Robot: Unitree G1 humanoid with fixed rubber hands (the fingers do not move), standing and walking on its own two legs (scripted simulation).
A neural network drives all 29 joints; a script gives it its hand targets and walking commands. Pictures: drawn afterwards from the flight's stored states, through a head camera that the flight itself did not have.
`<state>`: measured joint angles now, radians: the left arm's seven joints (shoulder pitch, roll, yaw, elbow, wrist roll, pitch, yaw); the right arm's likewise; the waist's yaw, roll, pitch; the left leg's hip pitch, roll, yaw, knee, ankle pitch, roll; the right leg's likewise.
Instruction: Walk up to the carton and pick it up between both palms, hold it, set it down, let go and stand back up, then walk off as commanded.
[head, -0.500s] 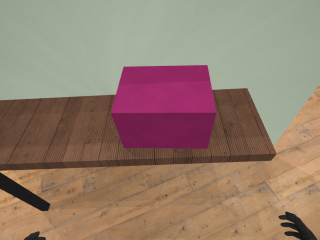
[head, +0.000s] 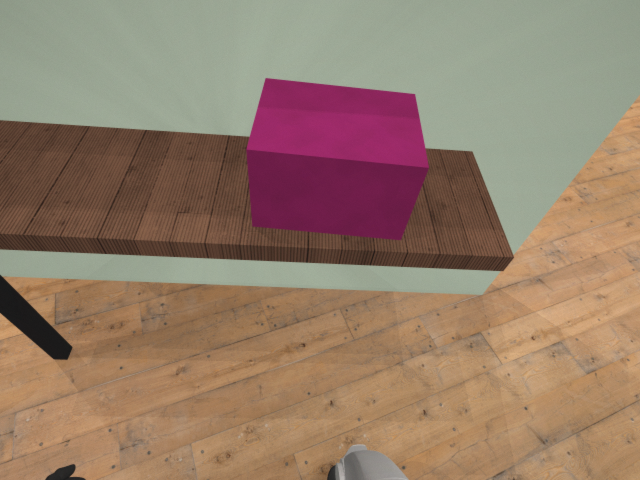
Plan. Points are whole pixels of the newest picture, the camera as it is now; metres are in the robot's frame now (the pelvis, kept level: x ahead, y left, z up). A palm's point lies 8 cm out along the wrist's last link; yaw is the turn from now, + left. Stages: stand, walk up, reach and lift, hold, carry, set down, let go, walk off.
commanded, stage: walk off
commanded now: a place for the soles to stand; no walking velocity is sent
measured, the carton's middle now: (333, 160) +0.66 -0.02 -0.01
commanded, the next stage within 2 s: none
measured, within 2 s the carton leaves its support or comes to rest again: neither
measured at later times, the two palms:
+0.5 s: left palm out of the picture -0.17 +0.33 -0.06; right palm out of the picture +0.05 -0.33 -0.04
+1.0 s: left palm out of the picture -0.18 +0.31 -0.09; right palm out of the picture -0.45 -0.36 -0.06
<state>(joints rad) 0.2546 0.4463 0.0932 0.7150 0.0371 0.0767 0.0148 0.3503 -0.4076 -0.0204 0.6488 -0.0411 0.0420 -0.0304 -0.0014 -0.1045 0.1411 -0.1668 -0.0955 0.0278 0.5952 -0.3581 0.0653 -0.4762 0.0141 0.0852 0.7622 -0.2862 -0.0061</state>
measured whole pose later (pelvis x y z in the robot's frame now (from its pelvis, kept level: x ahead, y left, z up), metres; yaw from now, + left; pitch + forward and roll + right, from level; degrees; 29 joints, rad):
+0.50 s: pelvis -0.15 -0.01 +0.01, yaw -1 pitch -4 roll -3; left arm 0.42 0.42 0.09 0.83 0.02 0.04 -0.02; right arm 0.12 -0.50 -0.06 0.60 -0.07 0.08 -0.06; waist 0.07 0.10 0.10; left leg -0.33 0.02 -0.01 0.42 -0.02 0.03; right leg -0.28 0.04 0.04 0.78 -0.43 -0.03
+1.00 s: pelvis -0.35 -0.01 +0.00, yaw -5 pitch -6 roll +4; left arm 0.12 0.50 0.10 0.80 -0.01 0.09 0.03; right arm 0.56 -0.47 -0.08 0.68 -0.01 0.08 -0.01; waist -0.07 -0.11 0.23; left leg -0.14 -0.05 0.03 0.60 -0.34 0.01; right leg -0.51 -0.08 0.13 0.65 -0.25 -0.02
